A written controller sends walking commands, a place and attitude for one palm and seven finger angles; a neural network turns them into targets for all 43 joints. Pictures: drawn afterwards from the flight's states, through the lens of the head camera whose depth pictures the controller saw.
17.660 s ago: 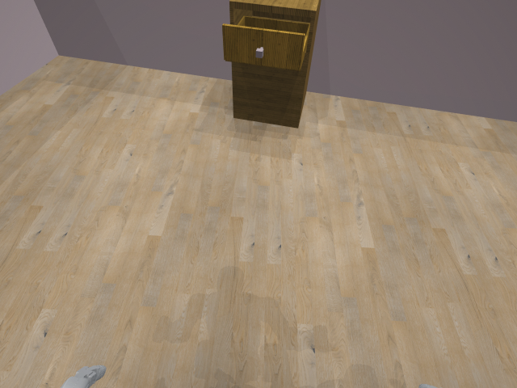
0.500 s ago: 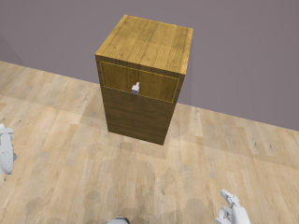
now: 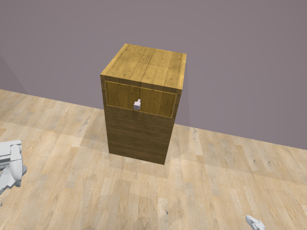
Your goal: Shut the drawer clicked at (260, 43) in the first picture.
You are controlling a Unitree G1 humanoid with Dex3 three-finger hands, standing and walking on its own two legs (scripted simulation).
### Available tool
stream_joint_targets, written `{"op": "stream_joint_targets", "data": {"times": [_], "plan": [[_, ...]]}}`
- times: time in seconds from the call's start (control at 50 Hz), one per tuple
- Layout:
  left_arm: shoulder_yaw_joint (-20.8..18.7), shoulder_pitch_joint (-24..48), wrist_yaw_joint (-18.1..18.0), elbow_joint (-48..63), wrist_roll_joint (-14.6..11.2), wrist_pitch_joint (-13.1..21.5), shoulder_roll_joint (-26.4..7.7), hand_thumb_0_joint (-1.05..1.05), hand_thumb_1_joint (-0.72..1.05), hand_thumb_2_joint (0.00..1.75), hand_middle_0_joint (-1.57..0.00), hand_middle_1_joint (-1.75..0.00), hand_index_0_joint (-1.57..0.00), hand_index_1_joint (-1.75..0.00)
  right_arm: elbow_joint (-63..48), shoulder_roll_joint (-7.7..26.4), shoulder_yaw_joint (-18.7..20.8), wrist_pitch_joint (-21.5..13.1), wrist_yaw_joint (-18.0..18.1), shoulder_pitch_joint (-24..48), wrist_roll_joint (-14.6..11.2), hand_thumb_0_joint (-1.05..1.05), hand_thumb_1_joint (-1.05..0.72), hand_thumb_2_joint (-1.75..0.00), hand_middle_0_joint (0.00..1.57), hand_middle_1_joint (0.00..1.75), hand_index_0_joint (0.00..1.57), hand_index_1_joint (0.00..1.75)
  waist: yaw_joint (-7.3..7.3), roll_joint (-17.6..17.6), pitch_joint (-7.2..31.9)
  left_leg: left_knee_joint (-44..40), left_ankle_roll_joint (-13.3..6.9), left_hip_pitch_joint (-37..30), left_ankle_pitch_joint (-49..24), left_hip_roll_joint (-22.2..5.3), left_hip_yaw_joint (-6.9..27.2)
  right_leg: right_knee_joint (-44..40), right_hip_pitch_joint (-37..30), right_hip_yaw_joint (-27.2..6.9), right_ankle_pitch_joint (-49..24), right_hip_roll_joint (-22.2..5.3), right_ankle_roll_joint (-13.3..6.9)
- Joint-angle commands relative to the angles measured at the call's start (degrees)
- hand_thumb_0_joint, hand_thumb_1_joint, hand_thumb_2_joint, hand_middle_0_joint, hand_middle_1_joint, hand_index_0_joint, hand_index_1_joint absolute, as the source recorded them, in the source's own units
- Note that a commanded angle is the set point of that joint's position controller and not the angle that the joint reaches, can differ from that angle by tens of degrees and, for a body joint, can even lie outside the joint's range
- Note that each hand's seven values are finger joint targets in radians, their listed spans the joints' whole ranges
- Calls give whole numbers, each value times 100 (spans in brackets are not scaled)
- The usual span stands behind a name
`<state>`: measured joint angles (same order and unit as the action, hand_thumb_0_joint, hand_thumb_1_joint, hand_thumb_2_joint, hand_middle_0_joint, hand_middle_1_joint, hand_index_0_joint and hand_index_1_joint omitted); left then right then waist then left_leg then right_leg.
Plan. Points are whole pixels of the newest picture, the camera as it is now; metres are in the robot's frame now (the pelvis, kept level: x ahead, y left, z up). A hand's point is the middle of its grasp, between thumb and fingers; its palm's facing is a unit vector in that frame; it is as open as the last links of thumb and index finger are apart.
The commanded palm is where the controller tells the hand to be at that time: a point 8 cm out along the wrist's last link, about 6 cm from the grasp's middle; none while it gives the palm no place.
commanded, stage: stop stepping back and stand still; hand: left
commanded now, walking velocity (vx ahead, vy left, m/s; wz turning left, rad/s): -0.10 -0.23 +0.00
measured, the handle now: (137, 103) +0.80 +0.11 -0.17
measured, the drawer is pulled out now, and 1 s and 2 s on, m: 0.00 0.00 0.00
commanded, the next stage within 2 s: let the arm hang, fingers relaxed in 0.78 s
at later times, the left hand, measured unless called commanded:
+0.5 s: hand (6, 173) +0.16 +0.27 +0.17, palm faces +0.35 -0.87 -0.36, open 3.2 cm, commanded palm +0.08 +0.31 +0.20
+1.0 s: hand (34, 209) +0.16 +0.28 +0.01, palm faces +0.15 -0.90 -0.41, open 3.1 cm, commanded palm none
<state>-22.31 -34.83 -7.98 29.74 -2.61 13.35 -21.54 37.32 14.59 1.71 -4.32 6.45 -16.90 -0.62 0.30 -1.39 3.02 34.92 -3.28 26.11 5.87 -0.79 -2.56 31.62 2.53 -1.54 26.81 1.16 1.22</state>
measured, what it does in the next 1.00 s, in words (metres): steps on the spot: right foot, then left foot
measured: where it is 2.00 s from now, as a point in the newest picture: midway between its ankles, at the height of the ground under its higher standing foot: outside the picture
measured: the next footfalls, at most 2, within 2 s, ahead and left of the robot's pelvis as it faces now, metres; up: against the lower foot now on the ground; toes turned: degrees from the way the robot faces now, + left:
right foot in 0.20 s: +0.01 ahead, -0.09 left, +0.00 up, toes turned -3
left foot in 0.40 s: +0.02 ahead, +0.14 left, +0.00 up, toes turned +1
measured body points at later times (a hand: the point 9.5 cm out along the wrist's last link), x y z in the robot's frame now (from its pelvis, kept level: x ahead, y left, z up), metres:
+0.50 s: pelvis -0.07 +0.04 +0.01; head -0.05 +0.07 +0.46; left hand +0.14 +0.32 +0.19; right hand +0.08 -0.20 -0.06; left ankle -0.01 +0.16 -0.72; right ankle -0.05 -0.08 -0.69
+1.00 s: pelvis -0.04 +0.05 +0.01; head -0.03 +0.03 +0.46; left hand +0.15 +0.33 +0.04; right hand +0.11 -0.21 -0.10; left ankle -0.02 +0.14 -0.72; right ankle -0.03 -0.08 -0.72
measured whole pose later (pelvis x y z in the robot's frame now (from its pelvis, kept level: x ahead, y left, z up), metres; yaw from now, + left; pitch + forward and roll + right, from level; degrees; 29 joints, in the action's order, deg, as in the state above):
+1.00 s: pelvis -0.04 +0.05 +0.01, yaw +0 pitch +2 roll +0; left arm -8.8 -19.5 -1.8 -6.4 1.8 2.0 -17.0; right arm 44.0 15.4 1.1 -4.6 0.2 -9.1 0.5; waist -0.1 2.7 1.1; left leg 34.2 -2.3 20.6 15.0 1.5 -1.3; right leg 33.6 18.5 2.9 16.8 -2.4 1.1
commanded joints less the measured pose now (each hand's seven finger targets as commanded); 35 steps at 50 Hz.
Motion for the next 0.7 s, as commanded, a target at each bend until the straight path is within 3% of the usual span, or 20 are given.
{"op": "stream_joint_targets", "data": {"times": [0.0, 0.08, 0.14, 0.16, 0.18, 0.2, 0.22, 0.28, 0.32, 0.34, 0.36, 0.38, 0.4, 0.42, 0.48, 0.54, 0.56, 0.58, 0.6, 0.68], "plan": [[-260, 1337, -116, 1906, 174, 408, -967, 0, 90, 90, -140, -160, -140, -160, -1153, 586, 1, -710, 16, 1063, 133, 0, -90, -90, 20, 30, 20, 30, -2, 2019, -458, -3380, 282, -729, 4057, -1421, 2428, 1188, 1328, 135, 397, 365, -185], [-534, 170, -88, 2421, 72, 307, -1082, 0, 90, 90, -140, -160, -140, -160, -1339, 410, 83, -780, -259, 927, 193, 0, -90, -90, 20, 30, 20, 30, -198, 1468, 933, -2908, 320, -1450, 2667, -1215, 1155, 874, 669, 498, 366, 357, -283], [-617, -908, -19, 2189, -73, 50, -993, 0, 90, 90, -140, -160, -140, -160, -1494, 309, 51, -569, -389, 979, 222, 0, -90, -90, 20, 30, 20, 30, -172, 1396, 932, -2191, 621, -958, 2410, -687, 283, -385, 110, 803, 156, 363, -426], [-692, -860, -18, 2198, -100, -24, -1088, 0, 90, 90, -140, -160, -140, -160, -1487, 280, 52, -428, -370, 1050, 187, 0, -90, -90, 20, 30, 20, 30, -116, 647, 683, -956, 634, -905, 2184, -292, -245, -1151, 601, 390, 235, -70, -606], [-715, -681, -17, 2165, -164, -115, -1120, 0, 90, 90, -140, -160, -140, -160, -1405, 221, 72, -277, -319, 1072, 162, 0, -90, -90, 20, 30, 20, 30, -43, -609, 349, 1195, 678, -1098, 1828, 103, -421, -2036, 1960, -786, 877, -1007, -1046], [-682, -194, -49, 2343, -239, -178, -1154, 0, 90, 90, -140, -160, -140, -160, -1298, 201, 71, -175, -271, 1137, 136, 0, -90, -90, 20, 30, 20, 30, 2, -1191, -6, 2714, 608, -690, 1719, 148, 65, -2511, 2789, -1659, 1156, -2026, -1545], [-876, 231, -110, 2227, -226, -150, -1252, 0, 90, 90, -140, -160, -140, -160, -1160, 169, 18, -148, -249, 1046, 163, 0, -90, -90, 20, 30, 20, 30, 50, -1069, -123, 3290, 550, -239, 1723, -56, 479, -2502, 2885, -1680, 1050, -2252, -1730], [-583, 445, -148, 1255, -126, -309, -932, 0, 90, 90, -140, -160, -140, -160, -1078, 71, -82, -121, -185, 1039, 130, 0, -90, -90, 20, 30, 20, 30, 250, -948, -587, 1647, 331, -749, 1688, -468, 382, -1843, 3220, -442, 1609, -1571, -1106], [-191, 913, -155, 1197, -56, -360, -679, 0, 90, 90, -140, -160, -140, -160, -1061, 196, -89, -193, -42, 1233, 52, 0, -90, -90, 20, 30, 20, 30, 261, 157, -945, -301, 273, -1152, 1675, -337, 75, -860, 3048, 97, 1462, -1126, -811], [-274, 991, -161, 1324, -29, -247, -819, 0, 90, 90, -140, -160, -140, -160, -1016, 369, -104, -324, 0, 1053, 64, 0, -90, -90, 20, 30, 20, 30, 221, 1195, -817, -1322, 187, -1322, 2008, -506, 402, 130, 2737, 341, 831, -765, -654], [-225, 1121, -178, 1615, 13, -98, -807, 0, 90, 90, -140, -160, -140, -160, -1058, 454, -104, -419, -16, 882, 89, 0, -90, -90, 20, 30, 20, 30, 193, 2546, -660, -2108, -124, -1694, 2379, -1382, 2105, 1354, 3183, 630, 528, -308, -314], [-201, 1318, -185, 1948, 133, 54, -924, 0, 90, 90, -140, -160, -140, -160, -1122, 318, -150, -479, -59, 812, 152, 0, -90, -90, 20, 30, 20, 30, 220, 2557, -650, -2337, -488, -1716, 1872, -1913, 3204, 2156, 3442, 377, 481, -143, -215], [-361, 1271, -162, 2155, 183, 126, -1136, 0, 90, 90, -140, -160, -140, -160, -1161, 355, -89, -518, -101, 839, 161, 0, -90, -90, 20, 30, 20, 30, 115, 1574, -390, -2138, -698, -1841, 768, -1910, 2916, 2371, 3321, 193, 149, -160, -123], [-443, 877, -74, 2068, 85, 167, -1196, 0, 90, 90, -140, -160, -140, -160, -1040, 269, -79, -623, -179, 841, 150, 0, -90, -90, 20, 30, 20, 30, 111, 1305, 48, -2133, -561, -1841, 1125, -1799, 2801, 2415, 3026, 83, 224, -241, -129], [-563, -114, -89, 2742, 48, 123, -1167, 0, 90, 90, -140, -160, -140, -160, -1209, 240, -77, -664, -354, 965, 144, 0, -90, -90, 20, 30, 20, 30, -16, 1253, 372, -1807, -368, -1184, 640, -1490, 1721, 1045, 1608, 260, -139, -281, -117], [-770, -971, -131, 2562, 45, 85, -1232, 0, 90, 90, -140, -160, -140, -160, -1369, 350, -41, -491, -403, 1107, 109, 0, -90, -90, 20, 30, 20, 30, -73, 1174, 218, -1302, 17, 344, 2302, -897, 630, -134, 15, 461, -387, -168, -235], [-861, -927, -160, 2393, 66, 78, -1293, 0, 90, 90, -140, -160, -140, -160, -1391, 306, -5, -373, -387, 1130, 118, 0, -90, -90, 20, 30, 20, 30, -66, 559, -26, -440, 177, 788, 2726, -466, 284, -792, 109, -181, 199, -492, -478], [-951, -741, -190, 2213, 35, 6, -1334, 0, 90, 90, -140, -160, -140, -160, -1387, 236, 26, -261, -360, 1167, 123, 0, -90, -90, 20, 30, 20, 30, -49, -480, -307, 1008, 329, 1001, 2552, -1, -2, -1760, 757, -1651, 1318, -1348, -916], [-1037, -406, -229, 2100, -58, -34, -1396, 0, 90, 90, -140, -160, -140, -160, -1285, 216, 40, -232, -301, 1087, 100, 0, -90, -90, 20, 30, 20, 30, 8, -943, -369, 1975, 336, 901, 2116, -1, 54, -2295, 1190, -2369, 1235, -2071, -1213], [-920, -343, -258, 1139, 10, -5, -1058, 0, 90, 90, -140, -160, -140, -160, -935, 163, 26, -259, -209, 763, 78, 0, -90, -90, 20, 30, 20, 30, 135, -491, 8, 746, 246, -917, 1473, -277, 140, -1700, 2173, -866, 756, -1529, -917]]}}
